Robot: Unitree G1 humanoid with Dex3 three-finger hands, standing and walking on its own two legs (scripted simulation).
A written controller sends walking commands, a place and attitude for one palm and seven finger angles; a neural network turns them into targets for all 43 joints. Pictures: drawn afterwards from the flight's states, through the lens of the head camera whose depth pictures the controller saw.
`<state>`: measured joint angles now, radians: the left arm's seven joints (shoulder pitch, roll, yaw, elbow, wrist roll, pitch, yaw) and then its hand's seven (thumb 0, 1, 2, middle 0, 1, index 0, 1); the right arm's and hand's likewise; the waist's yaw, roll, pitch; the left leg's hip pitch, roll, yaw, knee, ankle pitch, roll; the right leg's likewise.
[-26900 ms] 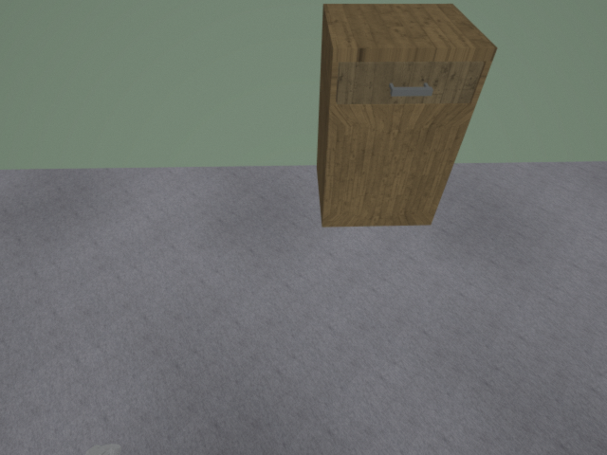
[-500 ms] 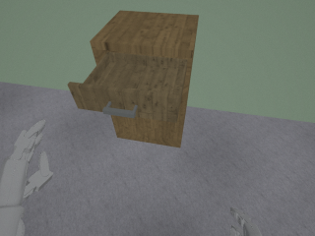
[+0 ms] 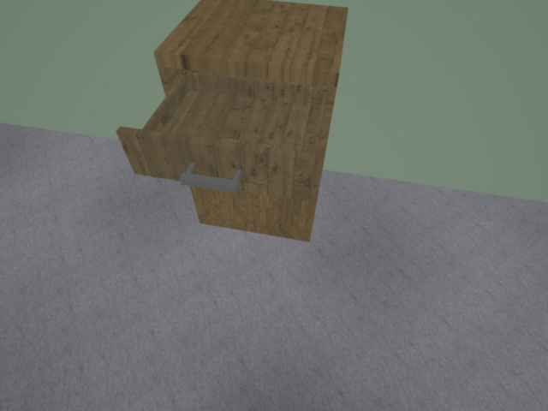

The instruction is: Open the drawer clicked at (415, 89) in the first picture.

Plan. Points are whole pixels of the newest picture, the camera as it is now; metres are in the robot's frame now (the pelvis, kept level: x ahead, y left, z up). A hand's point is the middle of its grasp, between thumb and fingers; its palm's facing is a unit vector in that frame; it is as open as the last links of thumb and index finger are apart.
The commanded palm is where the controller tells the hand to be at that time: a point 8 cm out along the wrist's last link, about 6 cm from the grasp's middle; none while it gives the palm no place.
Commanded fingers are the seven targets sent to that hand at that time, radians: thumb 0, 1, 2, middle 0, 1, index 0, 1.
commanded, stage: let the arm hang, fingers relaxed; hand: left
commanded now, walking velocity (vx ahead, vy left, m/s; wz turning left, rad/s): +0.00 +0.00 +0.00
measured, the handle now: (211, 176) +0.61 +0.19 -0.09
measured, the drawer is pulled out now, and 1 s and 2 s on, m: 0.29 0.29 0.29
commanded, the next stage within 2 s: look to check the result in 0.54 s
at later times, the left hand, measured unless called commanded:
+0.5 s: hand out of the picture +0.00 +0.16 -0.18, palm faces +0.04 -0.99 -0.17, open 7.3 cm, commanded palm none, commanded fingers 0.00 0.90 0.90 -0.20 -0.30 -0.20 -0.30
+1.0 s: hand out of the picture +0.02 +0.16 -0.18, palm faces +0.02 -0.98 -0.19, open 7.3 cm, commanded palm none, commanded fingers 0.00 0.90 0.90 -0.20 -0.30 -0.20 -0.30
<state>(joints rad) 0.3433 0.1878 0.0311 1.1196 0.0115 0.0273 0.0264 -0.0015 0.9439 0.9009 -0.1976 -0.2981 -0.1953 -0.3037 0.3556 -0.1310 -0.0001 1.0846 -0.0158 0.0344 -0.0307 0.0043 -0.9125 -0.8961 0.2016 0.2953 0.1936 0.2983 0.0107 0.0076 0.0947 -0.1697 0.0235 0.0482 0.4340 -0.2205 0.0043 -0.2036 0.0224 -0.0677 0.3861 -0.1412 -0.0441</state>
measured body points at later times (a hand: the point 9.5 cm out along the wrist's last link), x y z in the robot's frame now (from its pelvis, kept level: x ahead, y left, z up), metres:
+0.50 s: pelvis +0.00 +0.01 +0.00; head +0.02 +0.01 +0.45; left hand -0.01 +0.22 -0.16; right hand -0.04 -0.19 -0.16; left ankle +0.01 +0.12 -0.74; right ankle +0.05 -0.09 -0.74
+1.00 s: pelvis +0.02 +0.00 +0.00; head +0.04 +0.00 +0.45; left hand +0.02 +0.22 -0.16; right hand -0.01 -0.19 -0.17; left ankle +0.01 +0.12 -0.74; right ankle +0.05 -0.09 -0.74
